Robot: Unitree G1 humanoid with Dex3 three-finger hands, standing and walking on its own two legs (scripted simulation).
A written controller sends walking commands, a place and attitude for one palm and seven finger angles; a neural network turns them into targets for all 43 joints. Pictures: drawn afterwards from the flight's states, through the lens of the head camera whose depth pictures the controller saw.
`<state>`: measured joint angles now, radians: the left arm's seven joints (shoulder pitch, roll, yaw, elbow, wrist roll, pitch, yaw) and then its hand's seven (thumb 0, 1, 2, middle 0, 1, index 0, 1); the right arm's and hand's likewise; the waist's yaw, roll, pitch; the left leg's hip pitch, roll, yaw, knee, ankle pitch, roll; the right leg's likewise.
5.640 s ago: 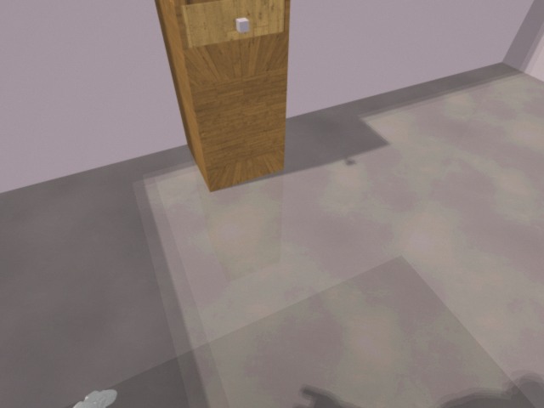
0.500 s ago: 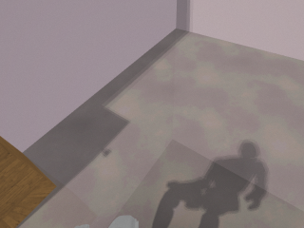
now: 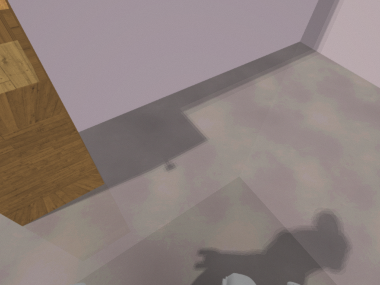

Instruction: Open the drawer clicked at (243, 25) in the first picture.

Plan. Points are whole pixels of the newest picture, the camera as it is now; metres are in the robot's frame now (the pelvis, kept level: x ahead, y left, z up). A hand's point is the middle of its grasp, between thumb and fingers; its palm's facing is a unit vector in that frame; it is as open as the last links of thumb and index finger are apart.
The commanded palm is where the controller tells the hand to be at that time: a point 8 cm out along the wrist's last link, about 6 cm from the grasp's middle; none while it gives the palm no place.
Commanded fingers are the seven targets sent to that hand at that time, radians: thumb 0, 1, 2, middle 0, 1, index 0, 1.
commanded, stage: turn to face it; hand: left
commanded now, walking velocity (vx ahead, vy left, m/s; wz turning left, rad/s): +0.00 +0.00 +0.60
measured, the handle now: out of the picture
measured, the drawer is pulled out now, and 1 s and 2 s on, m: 0.00 0.00 0.00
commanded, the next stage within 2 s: take the last steps up to it in 0.96 s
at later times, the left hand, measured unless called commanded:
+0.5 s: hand out of the picture +0.03 +0.15 -0.13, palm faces +0.30 -0.91 -0.30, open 7.4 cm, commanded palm none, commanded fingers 0.00 0.90 0.90 -0.20 -0.30 -0.20 -0.30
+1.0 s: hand out of the picture -0.11 +0.19 -0.17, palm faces +0.55 -0.80 -0.24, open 7.4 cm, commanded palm none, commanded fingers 0.00 0.90 0.90 -0.20 -0.30 -0.20 -0.30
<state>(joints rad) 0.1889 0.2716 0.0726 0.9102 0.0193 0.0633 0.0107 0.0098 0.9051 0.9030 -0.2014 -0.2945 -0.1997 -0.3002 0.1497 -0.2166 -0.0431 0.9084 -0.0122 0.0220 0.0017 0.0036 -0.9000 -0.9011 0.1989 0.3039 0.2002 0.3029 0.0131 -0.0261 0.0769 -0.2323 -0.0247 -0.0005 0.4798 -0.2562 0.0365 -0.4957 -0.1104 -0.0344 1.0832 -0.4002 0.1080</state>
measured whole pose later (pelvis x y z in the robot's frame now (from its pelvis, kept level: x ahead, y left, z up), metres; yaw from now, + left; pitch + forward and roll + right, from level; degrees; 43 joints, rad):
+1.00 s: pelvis -0.03 -0.01 +0.00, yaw +31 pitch +0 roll -1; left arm 0.23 0.25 0.05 0.97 0.02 0.06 0.02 0.01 0.91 0.90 -0.20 -0.29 -0.20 -0.30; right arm 0.14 -0.19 -0.02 0.94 -0.01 0.01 -0.01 0.00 -0.90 -0.90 0.20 0.30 0.20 0.30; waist 0.03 -0.03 0.06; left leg -0.18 -0.02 0.04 0.43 -0.25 0.05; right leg -0.47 -0.11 -0.04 1.08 -0.39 0.10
